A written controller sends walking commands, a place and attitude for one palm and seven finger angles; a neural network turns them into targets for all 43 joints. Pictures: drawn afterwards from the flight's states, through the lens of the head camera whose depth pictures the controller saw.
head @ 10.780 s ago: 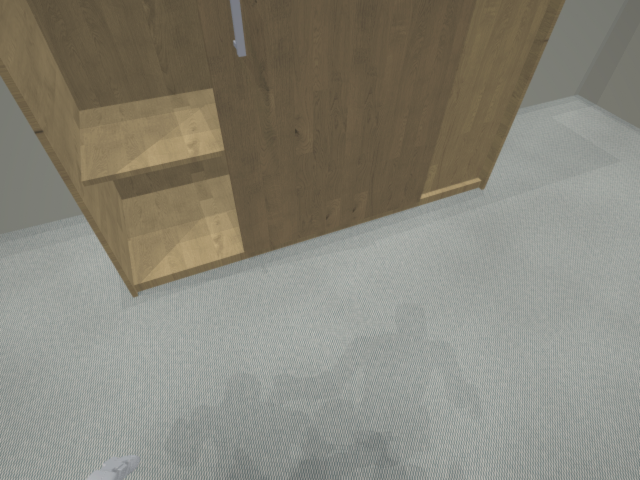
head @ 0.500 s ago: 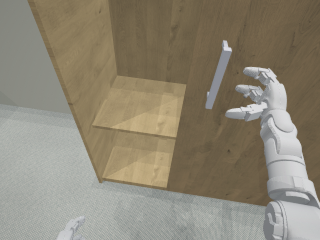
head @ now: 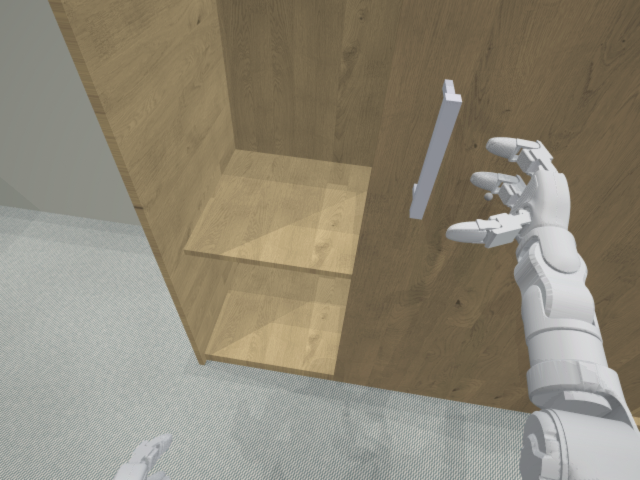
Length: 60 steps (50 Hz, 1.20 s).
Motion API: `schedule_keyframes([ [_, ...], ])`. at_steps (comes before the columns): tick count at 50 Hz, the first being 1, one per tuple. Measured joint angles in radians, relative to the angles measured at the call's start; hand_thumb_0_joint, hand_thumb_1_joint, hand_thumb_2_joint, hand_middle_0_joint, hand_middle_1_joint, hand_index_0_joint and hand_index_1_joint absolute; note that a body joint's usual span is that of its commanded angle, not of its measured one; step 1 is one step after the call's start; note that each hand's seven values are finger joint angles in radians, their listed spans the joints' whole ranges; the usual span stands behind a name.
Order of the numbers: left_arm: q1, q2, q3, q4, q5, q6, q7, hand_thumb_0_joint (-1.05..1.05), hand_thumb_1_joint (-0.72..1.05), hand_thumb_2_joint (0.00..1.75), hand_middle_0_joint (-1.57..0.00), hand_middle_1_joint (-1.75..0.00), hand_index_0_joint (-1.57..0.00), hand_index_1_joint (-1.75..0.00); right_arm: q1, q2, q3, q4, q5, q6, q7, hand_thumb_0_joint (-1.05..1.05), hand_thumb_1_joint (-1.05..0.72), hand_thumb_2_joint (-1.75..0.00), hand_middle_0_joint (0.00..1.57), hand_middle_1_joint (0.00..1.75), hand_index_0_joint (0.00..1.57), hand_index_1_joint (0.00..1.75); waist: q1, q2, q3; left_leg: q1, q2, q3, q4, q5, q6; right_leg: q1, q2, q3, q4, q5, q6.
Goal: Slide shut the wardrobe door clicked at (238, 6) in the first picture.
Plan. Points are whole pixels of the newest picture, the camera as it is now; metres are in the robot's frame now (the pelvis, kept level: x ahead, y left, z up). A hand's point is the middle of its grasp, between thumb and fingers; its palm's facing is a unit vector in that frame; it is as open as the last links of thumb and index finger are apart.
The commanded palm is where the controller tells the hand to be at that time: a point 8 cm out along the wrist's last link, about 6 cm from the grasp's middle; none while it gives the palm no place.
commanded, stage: move the hooked fingers beside the handle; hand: right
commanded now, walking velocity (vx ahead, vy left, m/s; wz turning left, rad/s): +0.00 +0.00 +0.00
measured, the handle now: (431, 154) +0.51 -0.10 +0.17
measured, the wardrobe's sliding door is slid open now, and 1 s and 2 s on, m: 0.42 0.42 0.42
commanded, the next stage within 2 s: feel for the door with the fingertips in 0.56 s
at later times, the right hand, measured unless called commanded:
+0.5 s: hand (481, 185) +0.44 -0.15 +0.18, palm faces +0.09 +1.00 +0.00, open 14.0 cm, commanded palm +0.40 -0.20 +0.17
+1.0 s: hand (449, 185) +0.44 -0.11 +0.17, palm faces +0.04 +1.00 +0.02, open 14.0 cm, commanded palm +0.41 -0.17 +0.17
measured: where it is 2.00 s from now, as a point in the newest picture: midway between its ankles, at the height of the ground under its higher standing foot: outside the picture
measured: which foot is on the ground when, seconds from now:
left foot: down 0.00-1.00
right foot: down 0.00-1.00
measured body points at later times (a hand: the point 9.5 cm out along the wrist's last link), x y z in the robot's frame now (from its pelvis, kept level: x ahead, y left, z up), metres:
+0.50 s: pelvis -0.01 +0.00 +0.00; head +0.00 +0.01 +0.45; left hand +0.09 +0.24 -0.12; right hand +0.43 -0.20 +0.18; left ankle -0.02 +0.11 -0.74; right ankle +0.00 -0.11 -0.74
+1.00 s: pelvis +0.00 +0.00 +0.00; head +0.01 +0.01 +0.45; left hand +0.11 +0.25 -0.12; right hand +0.43 -0.17 +0.17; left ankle -0.02 +0.11 -0.74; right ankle +0.00 -0.11 -0.74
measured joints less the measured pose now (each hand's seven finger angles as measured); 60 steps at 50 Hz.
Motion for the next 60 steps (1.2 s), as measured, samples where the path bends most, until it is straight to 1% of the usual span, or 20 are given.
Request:
schedule_keyframes([
  [4,-0.012,-0.005,-0.005,0.002,-0.003,-0.004,0.002,0.01,0.91,0.90,-0.20,-0.30,-0.20,-0.30,-0.021,-0.003,0.018,0.000,0.002,-0.006,0.000,-0.01,0.50,-0.30,0.30,1.20,0.30,1.20,-0.006,0.003,-0.001,0.006,0.002,0.005,0.001,-0.001,-0.002,0.001,0.003,0.005,0.006,-0.002,-0.002],
  [8,-0.022,-0.004,-0.012,0.003,-0.008,-0.001,0.004,0.01,0.91,0.90,-0.20,-0.30,-0.20,-0.30,-0.075,-0.010,0.041,0.065,0.003,0.026,0.006,-0.01,0.50,-0.30,0.30,1.20,0.30,1.20,-0.008,0.002,-0.004,-0.002,0.007,0.014,0.006,-0.001,-0.004,-0.012,0.007,0.013,0.014,0.000,-0.004],
  [11,-0.024,-0.002,-0.012,-0.002,-0.007,-0.001,0.004,0.01,0.91,0.90,-0.20,-0.30,-0.20,-0.30,-0.085,0.000,0.045,0.087,0.009,0.038,0.002,-0.01,0.50,-0.30,0.30,1.20,0.30,1.20,-0.008,-0.001,-0.003,-0.014,0.010,0.013,0.009,0.001,-0.006,-0.023,0.010,0.013,0.015,0.003,-0.007],
  [13,-0.023,-0.002,-0.012,-0.002,-0.004,-0.002,0.002,0.01,0.91,0.90,-0.20,-0.30,-0.20,-0.30,-0.078,0.011,0.042,0.084,0.011,0.031,-0.005,-0.01,0.50,-0.30,0.30,1.20,0.30,1.20,-0.006,-0.002,-0.002,-0.019,0.011,0.011,0.012,0.002,-0.008,-0.027,0.011,0.011,0.016,0.004,-0.008],
  [16,-0.017,-0.007,-0.012,-0.001,0.000,-0.006,-0.001,0.01,0.91,0.90,-0.20,-0.30,-0.20,-0.30,-0.065,0.024,0.043,0.063,0.003,0.004,-0.020,-0.01,0.50,-0.30,0.30,1.20,0.30,1.20,-0.003,0.002,0.001,-0.023,0.012,0.007,0.017,0.000,-0.008,-0.027,0.011,0.007,0.017,0.003,-0.008],
  [20,-0.008,-0.011,-0.014,0.010,0.004,-0.009,-0.004,0.01,0.91,0.90,-0.20,-0.30,-0.20,-0.30,-0.082,0.020,0.038,0.070,-0.015,-0.023,-0.036,-0.01,0.50,-0.30,0.30,1.20,0.30,1.20,0.004,0.006,0.004,-0.025,0.010,0.005,0.022,-0.002,-0.008,-0.028,0.009,0.005,0.022,0.000,-0.008],
  [24,0.007,-0.009,-0.016,0.014,0.001,-0.002,-0.002,0.01,0.91,0.90,-0.20,-0.30,-0.20,-0.30,-0.116,-0.004,0.027,0.118,-0.021,-0.013,-0.034,-0.01,0.50,-0.30,0.30,1.20,0.31,1.20,0.012,0.005,0.001,-0.029,0.008,0.003,0.021,-0.001,-0.006,-0.032,0.007,0.003,0.022,0.000,-0.007],
  [29,0.030,0.000,-0.011,0.014,0.000,0.005,-0.001,0.01,0.91,0.90,-0.20,-0.30,-0.20,-0.30,-0.115,-0.017,0.004,0.151,-0.007,0.002,-0.013,-0.01,0.50,-0.30,0.30,1.20,0.31,1.20,0.015,-0.002,-0.005,-0.035,0.005,0.000,0.016,0.003,-0.006,-0.037,0.004,0.000,0.017,0.002,-0.006],
  [34,0.043,0.003,-0.003,0.014,0.002,0.002,-0.002,0.01,0.91,0.90,-0.20,-0.30,-0.20,-0.30,-0.071,-0.016,-0.009,0.112,-0.002,-0.025,-0.003,-0.01,0.50,-0.30,0.30,1.20,0.30,1.20,0.015,0.002,-0.002,-0.032,0.001,-0.002,0.012,0.003,-0.004,-0.033,0.000,-0.002,0.017,-0.001,-0.004],
  [38,0.042,0.005,0.003,0.016,-0.001,-0.006,-0.002,0.01,0.91,0.90,-0.20,-0.30,-0.20,-0.30,-0.069,-0.019,0.011,0.093,-0.008,-0.038,-0.006,-0.01,0.50,-0.30,0.30,1.20,0.30,1.20,0.014,0.006,0.004,-0.029,-0.001,0.004,0.013,0.000,-0.002,-0.035,-0.002,0.005,0.024,-0.004,-0.002],
  [41,0.035,0.008,0.006,0.019,-0.003,-0.012,-0.003,0.01,0.91,0.90,-0.20,-0.30,-0.20,-0.30,-0.084,-0.009,0.036,0.089,-0.004,-0.031,-0.010,-0.01,0.50,-0.30,0.30,1.20,0.30,1.20,0.010,0.003,0.005,-0.031,0.000,0.010,0.015,-0.001,-0.001,-0.041,0.000,0.011,0.029,-0.005,-0.002],
  [46,0.017,0.008,0.007,0.021,-0.002,-0.013,-0.007,0.01,0.91,0.90,-0.20,-0.30,-0.20,-0.30,-0.105,0.030,0.062,0.095,0.005,-0.003,-0.029,-0.01,0.50,-0.30,0.30,1.20,0.30,1.20,0.008,-0.005,-0.004,-0.035,0.004,0.011,0.017,-0.004,-0.003,-0.044,0.004,0.012,0.027,-0.005,-0.003],
  [49,0.006,0.002,0.005,0.018,0.002,-0.013,-0.013,0.01,0.91,0.90,-0.20,-0.30,-0.20,-0.30,-0.118,0.057,0.075,0.103,-0.001,0.004,-0.053,-0.01,0.50,-0.30,0.30,1.20,0.30,1.20,0.009,-0.005,-0.007,-0.039,0.005,0.011,0.022,-0.007,-0.003,-0.045,0.005,0.012,0.026,-0.005,-0.002],
  [53,-0.006,-0.010,-0.002,0.009,0.010,-0.008,-0.020,0.01,0.91,0.90,-0.20,-0.30,-0.20,-0.30,-0.117,0.086,0.065,0.098,-0.015,0.000,-0.085,-0.01,0.50,-0.30,0.30,1.20,0.30,1.20,0.013,-0.001,-0.010,-0.044,0.004,0.004,0.027,-0.011,-0.001,-0.043,0.003,0.005,0.022,-0.006,0.000],
  [56,-0.009,-0.019,-0.007,0.002,0.015,-0.001,-0.021,0.01,0.91,0.90,-0.20,-0.30,-0.20,-0.30,-0.119,0.083,0.044,0.105,-0.033,-0.005,-0.102,-0.01,0.50,-0.30,0.31,1.20,0.31,1.20,0.018,0.002,-0.011,-0.046,0.001,-0.001,0.031,-0.013,0.001,-0.041,0.000,0.000,0.021,-0.008,0.002],
  [60,-0.001,-0.023,-0.009,-0.006,0.016,0.009,-0.020,0.01,0.91,0.90,-0.20,-0.30,-0.20,-0.30,-0.119,0.051,0.020,0.110,-0.046,-0.009,-0.105,-0.01,0.50,-0.30,0.31,1.20,0.31,1.20,0.021,0.003,-0.008,-0.043,-0.005,-0.004,0.028,-0.013,0.005,-0.037,-0.005,-0.002,0.018,-0.009,0.006],
])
